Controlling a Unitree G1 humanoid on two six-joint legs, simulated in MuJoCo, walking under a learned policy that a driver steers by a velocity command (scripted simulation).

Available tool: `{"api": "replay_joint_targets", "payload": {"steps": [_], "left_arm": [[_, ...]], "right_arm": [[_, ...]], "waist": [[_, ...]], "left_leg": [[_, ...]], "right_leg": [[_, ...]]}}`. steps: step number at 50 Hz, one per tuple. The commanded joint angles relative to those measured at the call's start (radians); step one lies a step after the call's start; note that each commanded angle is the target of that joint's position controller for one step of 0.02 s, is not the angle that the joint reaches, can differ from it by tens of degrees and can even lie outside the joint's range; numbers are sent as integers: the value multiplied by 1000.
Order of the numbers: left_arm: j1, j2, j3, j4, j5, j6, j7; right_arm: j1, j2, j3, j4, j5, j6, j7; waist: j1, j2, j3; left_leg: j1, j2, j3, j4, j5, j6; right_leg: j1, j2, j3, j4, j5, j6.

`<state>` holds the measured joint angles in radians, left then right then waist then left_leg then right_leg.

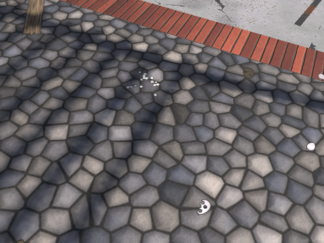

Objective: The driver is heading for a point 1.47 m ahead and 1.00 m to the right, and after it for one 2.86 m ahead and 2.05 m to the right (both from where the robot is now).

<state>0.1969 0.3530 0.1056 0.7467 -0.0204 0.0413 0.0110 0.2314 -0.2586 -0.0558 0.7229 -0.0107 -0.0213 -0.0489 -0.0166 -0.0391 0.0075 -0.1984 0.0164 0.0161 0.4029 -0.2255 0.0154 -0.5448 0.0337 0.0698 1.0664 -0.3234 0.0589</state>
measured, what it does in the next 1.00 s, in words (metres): walks ahead, turning right: right foot, then left foot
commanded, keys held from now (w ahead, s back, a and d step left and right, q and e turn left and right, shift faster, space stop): w+e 1.00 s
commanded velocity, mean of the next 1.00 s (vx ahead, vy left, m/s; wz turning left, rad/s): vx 0.44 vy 0.00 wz -0.58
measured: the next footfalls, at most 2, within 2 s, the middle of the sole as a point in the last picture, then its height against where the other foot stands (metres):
right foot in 0.30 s outside the picture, level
left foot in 0.74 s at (181, 239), level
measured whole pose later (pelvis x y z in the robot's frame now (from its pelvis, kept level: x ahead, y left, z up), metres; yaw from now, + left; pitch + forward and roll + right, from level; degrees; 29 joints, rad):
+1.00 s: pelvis +0.43 -0.17 +0.00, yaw -35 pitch +1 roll +3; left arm 0.23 0.33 0.07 0.66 -0.03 0.00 0.00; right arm 0.27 -0.27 -0.07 0.78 -0.01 -0.10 0.01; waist -0.04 -0.05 0.05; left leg -0.15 -0.03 0.12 0.32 -0.19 0.03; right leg -0.63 -0.09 0.06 1.08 -0.28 0.01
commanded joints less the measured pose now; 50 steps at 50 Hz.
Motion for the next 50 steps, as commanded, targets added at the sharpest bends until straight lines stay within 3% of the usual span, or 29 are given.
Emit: {"api": "replay_joint_targets", "payload": {"steps": [1,6,10,11,13,14,15,16,17,18,19,20,23,26,29,33,35,36,37,38,39,40,41,42,43,44,45,47,50], "left_arm": [[-131,38,-2,-120,-2,-30,-13],[-164,6,-23,-160,-3,-47,-40],[-164,17,-26,-173,-7,-47,-54],[-152,21,-25,-173,-7,-45,-56],[-45,35,-12,-139,-4,-43,-56],[82,86,18,-100,-9,-40,-47],[260,179,52,-66,-15,-37,-30],[259,293,57,-97,-11,-58,-31],[247,198,33,-99,-5,-83,-39],[200,134,10,-99,2,-96,-40],[144,94,-4,-109,3,-100,-39],[88,76,-12,-121,6,-97,-35],[55,88,-12,-133,17,-100,-17],[102,108,-3,-102,4,-102,1],[174,120,4,-67,-8,-99,11],[211,115,9,-37,-16,-91,20],[210,115,14,-34,-9,-80,21],[200,107,11,-39,-5,-75,18],[183,81,0,-53,2,-73,12],[190,21,-24,-83,27,-73,10],[358,-52,-45,-98,-13,-83,6],[318,65,-26,-67,-29,-83,8],[197,117,-11,-85,-27,-80,6],[143,105,-12,-97,-15,-78,9],[108,91,-9,-109,-3,-78,5],[121,70,-10,-111,-9,-73,-1],[130,48,-13,-112,-14,-65,-3],[105,13,-22,-127,-11,-52,-5],[48,1,-29,-151,0,-52,-12]], "right_arm": [[49,-171,-44,-43,2,-21,-7],[64,-220,-66,-27,14,-35,14],[64,-238,-79,-13,33,-42,39],[57,-241,-81,-10,40,-40,45],[21,-238,-79,-9,51,-35,48],[34,-202,-65,-6,41,-37,48],[16,-140,-40,-33,9,-42,48],[-11,-63,-15,-121,-13,-69,44],[-76,-167,-35,-121,32,-96,50],[-83,-201,-42,-121,50,-112,59],[-62,-203,-44,-97,30,-117,57],[-55,-200,-47,-84,2,-118,55],[-47,-165,-42,-77,-11,-102,64],[-155,-112,-18,-105,-7,-96,64],[-279,-91,-5,-136,10,-101,79],[-304,-137,-18,-147,19,-110,90],[-259,-155,-28,-138,18,-113,87],[-180,-177,-42,-121,16,-116,80],[-55,-206,-57,-101,8,-118,72],[111,-267,-69,-92,-6,-112,61],[140,-295,-74,-57,-9,-101,73],[109,-183,-49,-80,9,-95,73],[58,-139,-38,-83,13,-88,65],[12,-135,-33,-79,5,-82,63],[-12,-121,-30,-67,0,-80,61],[-26,-116,-27,-60,-9,-85,58],[-34,-110,-29,-53,-5,-90,58],[-39,-122,-35,-32,7,-100,57],[-33,-162,-48,-8,7,-102,55]], "waist": [[-68,174,21],[-76,187,39],[-63,189,52],[-49,185,49],[27,149,13],[85,97,-61],[160,-92,-142],[115,-304,-193],[160,-143,-162],[123,-136,-75],[86,-64,-30],[54,-45,2],[11,-43,-1],[38,-29,25],[82,-46,45],[69,-57,49],[46,-78,30],[6,-85,-20],[-62,-72,-128],[-116,44,-306],[-19,419,-436],[-48,275,-335],[-70,175,-186],[-48,95,-101],[-30,89,-43],[-4,123,-27],[6,142,-18],[14,133,14],[9,104,31]], "left_leg": [[216,252,-244,-230,-183,155],[171,274,-130,-251,-117,158],[110,287,-55,-225,-85,154],[102,295,-44,-205,-79,148],[20,275,30,-73,33,111],[-62,228,106,119,170,73],[-279,146,186,506,26,-8],[-668,-35,58,798,-393,-63],[-769,14,-82,900,-334,-45],[-779,56,-83,867,-232,-15],[-718,90,-80,804,-145,-10],[-652,106,-82,717,-79,-18],[-536,79,-54,599,57,-56],[-464,32,-40,351,220,-79],[-371,-12,-40,174,335,-73],[-329,-11,-99,78,323,-34],[-265,-18,-86,74,219,-7],[-144,-35,-57,55,191,17],[72,6,-74,57,201,57],[377,188,-263,102,136,117],[657,404,-759,-24,-118,263],[576,382,-768,-85,-296,223],[431,344,-584,-101,-254,183],[293,307,-469,-121,-112,168],[192,274,-384,-146,-12,168],[125,253,-316,-175,32,163],[91,242,-270,-204,48,170],[51,252,-196,-249,93,189],[73,263,-100,-280,172,202]], "right_leg": [[-240,-60,-15,-55,40,25],[-109,-95,-71,-275,53,-7],[35,-87,-123,-392,27,-61],[72,-82,-133,-422,27,-78],[273,-29,-187,-524,74,-119],[480,7,-179,-549,72,-152],[718,-160,101,-632,0,-228],[878,-379,688,-795,-194,-422],[841,-400,695,-863,-284,-444],[762,-370,577,-854,-212,-405],[664,-319,460,-839,-95,-365],[573,-273,372,-843,25,-338],[455,-209,246,-867,314,-326],[377,-154,161,-859,383,-293],[338,-150,177,-859,316,-268],[444,-204,269,-789,309,-240],[490,-216,297,-721,415,-225],[490,-186,288,-634,545,-208],[434,-126,254,-457,571,-176],[268,-45,189,-161,336,-143],[-83,73,124,159,-287,-86],[-176,-11,150,260,-239,-77],[-203,-46,106,260,-143,-71],[-171,-85,74,232,-74,-65],[-149,-113,70,185,-35,-64],[-100,-137,68,161,-12,-65],[-81,-147,55,139,-7,-64],[-104,-163,40,85,6,-58],[-153,-175,34,-35,128,-44]]}}
Velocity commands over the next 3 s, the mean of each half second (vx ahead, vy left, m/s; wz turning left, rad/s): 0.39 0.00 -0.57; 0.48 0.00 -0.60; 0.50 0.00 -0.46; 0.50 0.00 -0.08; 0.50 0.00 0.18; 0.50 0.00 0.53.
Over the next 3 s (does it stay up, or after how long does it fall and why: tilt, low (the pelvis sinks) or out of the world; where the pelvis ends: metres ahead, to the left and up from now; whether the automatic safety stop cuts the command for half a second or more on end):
stays up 1.26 -0.96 -0.01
